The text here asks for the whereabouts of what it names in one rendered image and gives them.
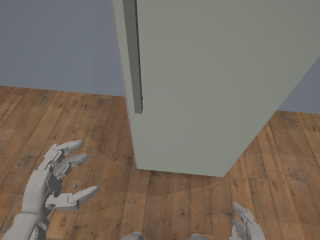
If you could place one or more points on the handle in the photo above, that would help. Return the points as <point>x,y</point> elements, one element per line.
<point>132,35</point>

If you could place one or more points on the robot left hand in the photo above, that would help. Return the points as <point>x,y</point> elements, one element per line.
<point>43,181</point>

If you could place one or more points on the robot right hand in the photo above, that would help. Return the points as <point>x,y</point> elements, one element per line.
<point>252,231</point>

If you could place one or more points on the robot right shin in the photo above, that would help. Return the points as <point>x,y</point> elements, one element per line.
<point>196,234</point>

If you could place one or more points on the left robot forearm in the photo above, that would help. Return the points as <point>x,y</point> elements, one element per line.
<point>27,226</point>

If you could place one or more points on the fridge door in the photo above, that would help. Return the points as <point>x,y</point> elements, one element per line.
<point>213,72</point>

